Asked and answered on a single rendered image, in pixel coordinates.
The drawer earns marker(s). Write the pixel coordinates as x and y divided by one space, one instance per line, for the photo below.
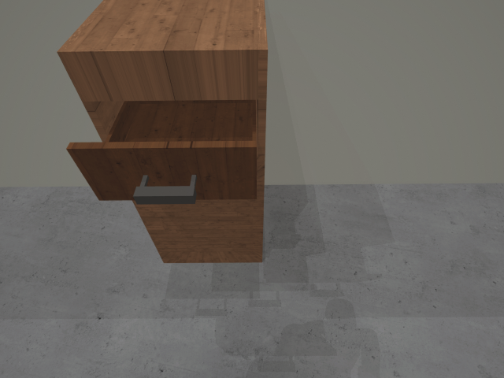
170 141

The handle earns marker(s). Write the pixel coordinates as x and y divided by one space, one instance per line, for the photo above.
165 194

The cabinet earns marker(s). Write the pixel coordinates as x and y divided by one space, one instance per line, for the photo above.
179 50

